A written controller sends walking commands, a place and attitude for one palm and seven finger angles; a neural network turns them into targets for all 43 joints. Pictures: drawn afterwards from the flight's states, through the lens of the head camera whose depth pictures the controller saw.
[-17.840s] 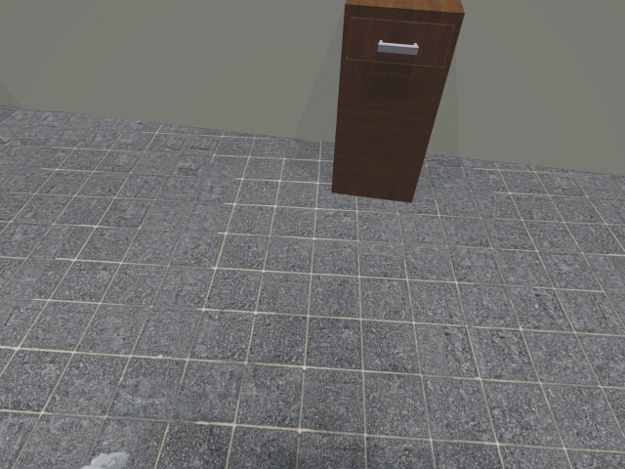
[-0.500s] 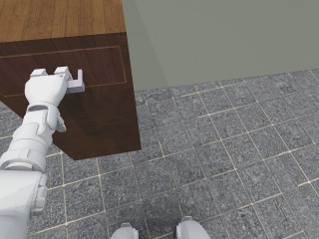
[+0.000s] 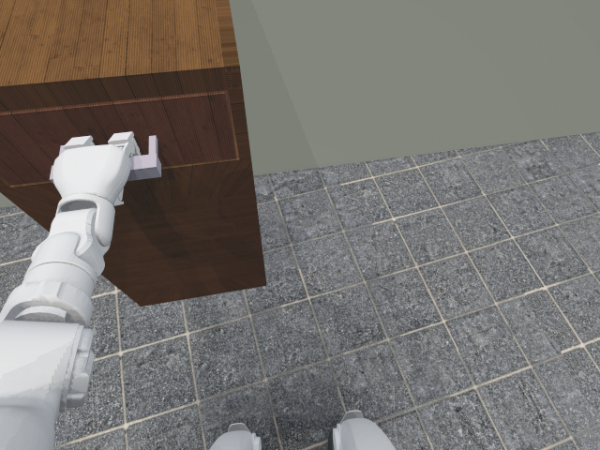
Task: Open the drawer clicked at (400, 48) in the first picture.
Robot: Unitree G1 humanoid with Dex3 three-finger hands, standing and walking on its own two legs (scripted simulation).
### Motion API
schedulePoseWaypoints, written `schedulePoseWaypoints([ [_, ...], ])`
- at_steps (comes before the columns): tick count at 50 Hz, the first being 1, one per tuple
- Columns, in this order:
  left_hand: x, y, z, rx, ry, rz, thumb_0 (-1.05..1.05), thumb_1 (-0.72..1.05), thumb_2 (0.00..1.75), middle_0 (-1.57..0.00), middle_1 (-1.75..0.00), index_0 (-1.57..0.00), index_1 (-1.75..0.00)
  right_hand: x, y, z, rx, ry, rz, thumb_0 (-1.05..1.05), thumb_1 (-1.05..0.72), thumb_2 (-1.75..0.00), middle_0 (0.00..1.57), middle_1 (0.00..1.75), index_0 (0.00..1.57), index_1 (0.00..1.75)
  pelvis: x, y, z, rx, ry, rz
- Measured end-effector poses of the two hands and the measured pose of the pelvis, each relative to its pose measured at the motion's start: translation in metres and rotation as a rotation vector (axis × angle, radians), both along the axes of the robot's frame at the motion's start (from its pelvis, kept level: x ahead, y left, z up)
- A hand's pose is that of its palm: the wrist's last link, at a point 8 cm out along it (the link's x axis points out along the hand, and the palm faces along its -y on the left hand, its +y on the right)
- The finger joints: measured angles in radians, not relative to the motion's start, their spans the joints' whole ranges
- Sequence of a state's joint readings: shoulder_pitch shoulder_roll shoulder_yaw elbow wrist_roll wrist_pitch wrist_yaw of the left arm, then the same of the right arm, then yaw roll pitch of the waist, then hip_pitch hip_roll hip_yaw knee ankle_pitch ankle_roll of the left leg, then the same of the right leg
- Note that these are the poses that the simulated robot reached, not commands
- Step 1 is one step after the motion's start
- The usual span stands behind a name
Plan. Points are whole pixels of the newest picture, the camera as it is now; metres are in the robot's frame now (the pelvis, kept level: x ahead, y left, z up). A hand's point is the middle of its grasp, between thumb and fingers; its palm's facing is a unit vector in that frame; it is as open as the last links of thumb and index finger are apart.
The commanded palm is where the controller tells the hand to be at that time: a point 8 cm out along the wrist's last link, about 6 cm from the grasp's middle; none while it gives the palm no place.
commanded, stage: close the thumb around the handle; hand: left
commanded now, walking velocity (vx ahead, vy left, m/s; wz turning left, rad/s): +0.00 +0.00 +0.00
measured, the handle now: (109, 159) +0.52 +0.26 +0.02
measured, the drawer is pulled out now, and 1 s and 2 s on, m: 0.00 0.09 0.20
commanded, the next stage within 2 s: pull the drawer open in 0.06 s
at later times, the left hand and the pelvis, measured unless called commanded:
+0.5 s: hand (111, 214) +0.44 +0.25 +0.00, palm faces -0.05 -0.05 -1.00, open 5.6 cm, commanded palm +0.41 +0.24 +0.06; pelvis +0.01 +0.00 +0.01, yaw -1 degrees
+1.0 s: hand (109, 250) +0.38 +0.24 +0.00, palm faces -0.04 -0.03 -1.00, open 5.6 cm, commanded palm +0.35 +0.24 +0.06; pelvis +0.01 -0.01 +0.02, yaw +1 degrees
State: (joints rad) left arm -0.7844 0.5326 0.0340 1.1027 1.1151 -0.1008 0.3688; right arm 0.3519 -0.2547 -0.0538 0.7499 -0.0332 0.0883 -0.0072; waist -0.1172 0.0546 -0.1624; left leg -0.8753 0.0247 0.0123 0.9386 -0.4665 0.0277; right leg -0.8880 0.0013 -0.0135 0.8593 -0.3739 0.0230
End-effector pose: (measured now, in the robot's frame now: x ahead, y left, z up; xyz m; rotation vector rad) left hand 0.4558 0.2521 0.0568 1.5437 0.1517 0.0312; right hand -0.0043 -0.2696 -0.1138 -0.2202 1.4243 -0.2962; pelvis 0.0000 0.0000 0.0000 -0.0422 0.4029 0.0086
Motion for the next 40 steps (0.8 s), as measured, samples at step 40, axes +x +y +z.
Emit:
schedulePoseWaypoints([
  [40, -0.079, -0.011, -0.002, 0.003, -0.048, 0.016, 0.0, 0.72, 0.82, -0.35, -1.35, -0.4, -1.35, 0.101, 0.002, 0.007, 0.055, -0.232, 0.087, 0.01, -0.91, -0.9, 0.2, 0.3, 0.21, 0.3, 0.011, -0.008, 0.016, 0.017, -0.098, 0.004],
])
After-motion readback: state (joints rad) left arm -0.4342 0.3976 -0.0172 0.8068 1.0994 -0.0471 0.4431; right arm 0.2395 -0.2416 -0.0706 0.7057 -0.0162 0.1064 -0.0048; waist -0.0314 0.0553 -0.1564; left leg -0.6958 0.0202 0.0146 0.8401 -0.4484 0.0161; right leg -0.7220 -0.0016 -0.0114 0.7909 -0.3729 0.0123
